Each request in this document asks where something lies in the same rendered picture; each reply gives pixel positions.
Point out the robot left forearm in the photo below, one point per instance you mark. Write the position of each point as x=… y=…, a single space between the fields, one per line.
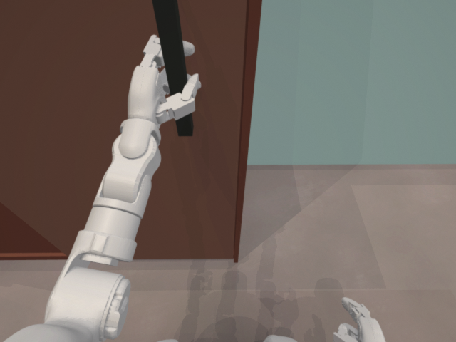
x=109 y=234

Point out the wardrobe door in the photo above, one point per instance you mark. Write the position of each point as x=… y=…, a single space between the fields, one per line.
x=16 y=236
x=65 y=73

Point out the handle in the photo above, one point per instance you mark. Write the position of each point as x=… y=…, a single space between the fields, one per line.
x=169 y=30

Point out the left robot hand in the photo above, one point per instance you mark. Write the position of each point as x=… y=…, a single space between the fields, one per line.
x=148 y=88

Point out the left robot upper arm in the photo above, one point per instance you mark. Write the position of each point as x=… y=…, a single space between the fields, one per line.
x=88 y=306

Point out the right robot hand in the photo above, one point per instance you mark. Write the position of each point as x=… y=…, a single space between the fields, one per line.
x=368 y=328

